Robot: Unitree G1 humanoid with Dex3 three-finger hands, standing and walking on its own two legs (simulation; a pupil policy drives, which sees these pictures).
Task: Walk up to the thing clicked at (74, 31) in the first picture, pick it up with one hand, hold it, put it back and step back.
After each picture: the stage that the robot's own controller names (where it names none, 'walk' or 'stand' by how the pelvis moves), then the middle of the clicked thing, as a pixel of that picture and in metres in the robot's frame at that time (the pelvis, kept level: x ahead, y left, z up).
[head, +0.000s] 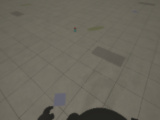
stand; (75, 29) +2.21 +0.49 -0.72
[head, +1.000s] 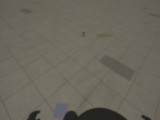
walk; (83, 34) +2.10 +0.17 -0.70
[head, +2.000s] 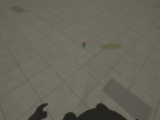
walk; (83, 45) +1.44 +0.08 -0.72
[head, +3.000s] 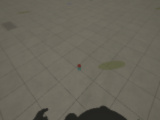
walk; (79, 67) +0.90 +0.18 -0.71
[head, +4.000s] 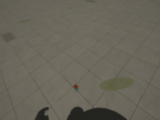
walk; (76, 87) +0.51 +0.26 -0.70
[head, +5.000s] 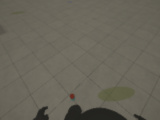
stand; (72, 97) +0.33 +0.23 -0.69
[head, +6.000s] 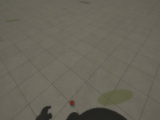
stand; (72, 103) +0.29 +0.22 -0.72
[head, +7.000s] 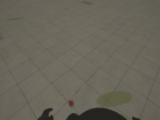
stand; (71, 104) +0.29 +0.22 -0.73
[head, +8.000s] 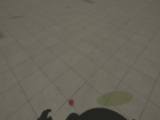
stand; (71, 103) +0.29 +0.22 -0.73
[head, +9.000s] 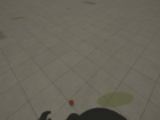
stand; (71, 103) +0.30 +0.22 -0.73
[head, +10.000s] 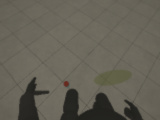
go down; (66, 84) +0.32 +0.23 -0.58
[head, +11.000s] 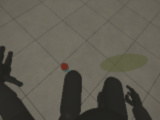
go down; (65, 67) +0.37 +0.26 -0.32
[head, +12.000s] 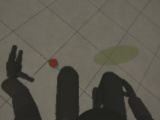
close in; (54, 64) +0.36 +0.29 -0.26
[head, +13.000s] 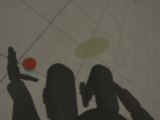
close; (29, 65) +0.34 +0.30 -0.21
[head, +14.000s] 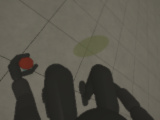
close; (27, 65) +0.33 +0.31 -0.21
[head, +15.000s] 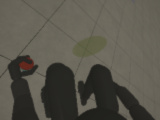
lift; (27, 65) +0.32 +0.31 -0.22
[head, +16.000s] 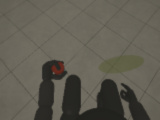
lift; (59, 70) +0.31 +0.22 -0.03
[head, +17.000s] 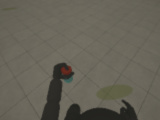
lift; (67, 74) +0.33 +0.17 +0.00
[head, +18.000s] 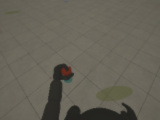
hold; (67, 75) +0.33 +0.18 +0.00
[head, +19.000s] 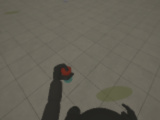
hold; (67, 74) +0.33 +0.18 +0.00
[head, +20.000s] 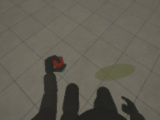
crouch; (59, 65) +0.38 +0.23 -0.06
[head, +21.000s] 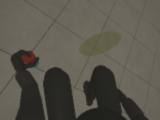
lower; (31, 60) +0.37 +0.31 -0.20
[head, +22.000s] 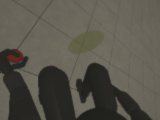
lower; (17, 60) +0.37 +0.33 -0.21
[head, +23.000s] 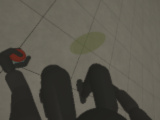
lower; (20, 58) +0.36 +0.33 -0.22
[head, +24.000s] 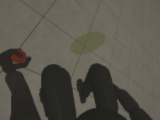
lower; (20, 59) +0.36 +0.33 -0.22
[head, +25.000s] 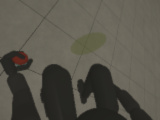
loosen; (22, 61) +0.35 +0.32 -0.21
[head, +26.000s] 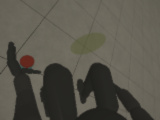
withdraw; (27, 63) +0.35 +0.29 -0.22
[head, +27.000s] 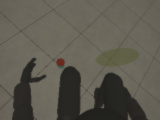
walk; (60, 63) +0.37 +0.26 -0.28
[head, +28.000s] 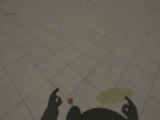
stand; (70, 101) +0.30 +0.20 -0.65
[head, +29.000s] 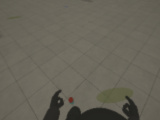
stand; (71, 100) +0.32 +0.22 -0.67
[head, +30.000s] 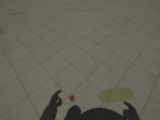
stand; (72, 98) +0.33 +0.22 -0.68
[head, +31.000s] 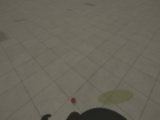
walk; (73, 101) +0.34 +0.21 -0.72
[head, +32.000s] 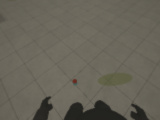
walk; (74, 82) +0.45 +0.22 -0.70
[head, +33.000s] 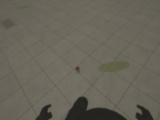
walk; (77, 70) +0.71 +0.26 -0.70
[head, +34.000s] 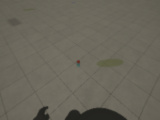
stand; (78, 63) +0.97 +0.21 -0.71
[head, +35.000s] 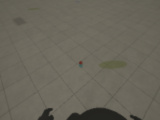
stand; (80, 64) +0.96 +0.19 -0.73
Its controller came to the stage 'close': yes
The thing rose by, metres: 0.70
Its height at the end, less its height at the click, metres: +0.00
